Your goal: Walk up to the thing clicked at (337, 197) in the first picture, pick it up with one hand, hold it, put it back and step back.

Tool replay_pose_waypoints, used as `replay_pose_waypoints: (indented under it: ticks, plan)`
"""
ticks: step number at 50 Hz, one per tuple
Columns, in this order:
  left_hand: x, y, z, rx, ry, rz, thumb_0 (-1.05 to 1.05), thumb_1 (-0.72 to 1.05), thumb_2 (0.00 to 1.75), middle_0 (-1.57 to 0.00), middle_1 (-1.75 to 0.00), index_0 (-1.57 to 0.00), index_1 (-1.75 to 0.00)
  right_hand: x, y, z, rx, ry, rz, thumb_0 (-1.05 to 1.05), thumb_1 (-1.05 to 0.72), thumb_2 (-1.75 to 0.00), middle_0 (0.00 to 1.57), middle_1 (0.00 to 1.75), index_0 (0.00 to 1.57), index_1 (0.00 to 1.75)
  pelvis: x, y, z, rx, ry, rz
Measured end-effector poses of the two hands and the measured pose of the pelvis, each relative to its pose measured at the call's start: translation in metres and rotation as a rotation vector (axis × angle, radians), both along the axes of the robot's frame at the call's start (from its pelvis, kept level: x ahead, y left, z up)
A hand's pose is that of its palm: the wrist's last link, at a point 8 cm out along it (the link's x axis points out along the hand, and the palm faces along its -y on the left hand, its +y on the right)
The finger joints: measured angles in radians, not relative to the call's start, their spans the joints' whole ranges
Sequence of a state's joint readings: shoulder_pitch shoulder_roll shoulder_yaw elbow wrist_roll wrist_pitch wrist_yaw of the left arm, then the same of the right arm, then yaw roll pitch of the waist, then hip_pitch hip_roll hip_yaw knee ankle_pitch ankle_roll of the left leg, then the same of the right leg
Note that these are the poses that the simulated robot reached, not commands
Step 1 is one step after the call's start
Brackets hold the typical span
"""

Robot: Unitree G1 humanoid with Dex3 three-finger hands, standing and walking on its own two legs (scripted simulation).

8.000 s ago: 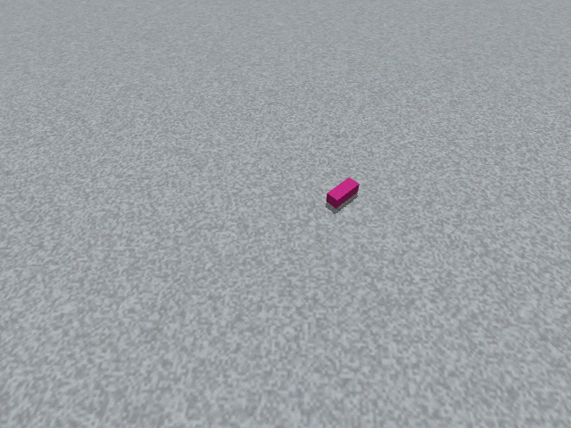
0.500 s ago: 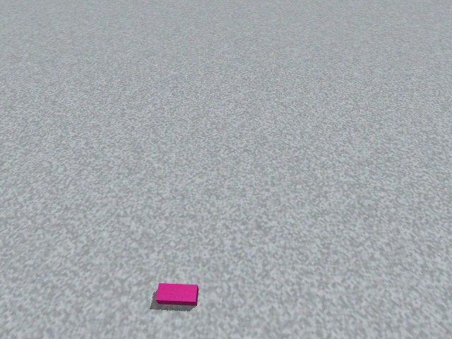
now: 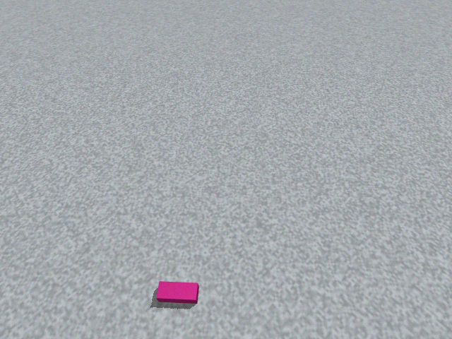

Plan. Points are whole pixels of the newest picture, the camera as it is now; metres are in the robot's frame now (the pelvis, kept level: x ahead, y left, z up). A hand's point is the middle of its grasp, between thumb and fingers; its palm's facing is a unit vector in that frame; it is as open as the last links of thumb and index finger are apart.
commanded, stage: stand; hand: left
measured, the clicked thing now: (178, 292) +0.40 +0.23 -0.75
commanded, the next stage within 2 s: walk up in 0.30 s
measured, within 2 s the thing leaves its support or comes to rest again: neither
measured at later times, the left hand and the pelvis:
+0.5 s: hand out of the picture +0.07 +0.28 -0.17, palm faces +0.00 -0.92 -0.38, open 7.4 cm; pelvis -0.03 +0.01 -0.01, yaw +1 degrees
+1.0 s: hand out of the picture -0.02 +0.29 -0.19, palm faces -0.12 -0.92 -0.38, open 7.4 cm; pelvis -0.13 +0.03 -0.03, yaw -5 degrees
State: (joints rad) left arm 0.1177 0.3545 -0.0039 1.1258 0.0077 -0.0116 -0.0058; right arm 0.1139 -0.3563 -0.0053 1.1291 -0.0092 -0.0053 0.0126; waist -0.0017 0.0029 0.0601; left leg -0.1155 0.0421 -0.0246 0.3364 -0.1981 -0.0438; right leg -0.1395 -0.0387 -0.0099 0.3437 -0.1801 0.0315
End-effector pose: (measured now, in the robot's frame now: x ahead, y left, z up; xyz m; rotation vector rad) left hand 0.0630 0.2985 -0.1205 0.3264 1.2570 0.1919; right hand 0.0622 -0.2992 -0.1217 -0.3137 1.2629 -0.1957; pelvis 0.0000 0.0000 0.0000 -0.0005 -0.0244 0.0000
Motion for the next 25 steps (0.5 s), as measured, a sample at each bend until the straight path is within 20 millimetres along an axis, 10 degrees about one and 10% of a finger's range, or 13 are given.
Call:
replay_pose_waypoints:
  ticks: [16, 25]
  plan:
    - [0.013, -0.001, 0.002, 0.000, -0.031, 0.001, 0.01, 0.91, 0.90, -0.20, -0.30, -0.20, -0.30, 0.010, 0.001, 0.001, 0.001, -0.023, 0.005, 0.00, -0.90, -0.89, 0.20, 0.30, 0.20, 0.30, 0.003, 0.000, -0.001, 0.001, 0.000, 0.001]
    - [0.004, 0.019, -0.007, 0.038, -0.050, 0.016, 0.01, 0.91, 0.90, -0.21, -0.30, -0.20, -0.30, 0.001, -0.008, -0.006, -0.044, -0.016, 0.001, 0.00, -0.90, -0.89, 0.20, 0.30, 0.20, 0.30, -0.032, 0.008, -0.013, -0.004, -0.002, 0.010]
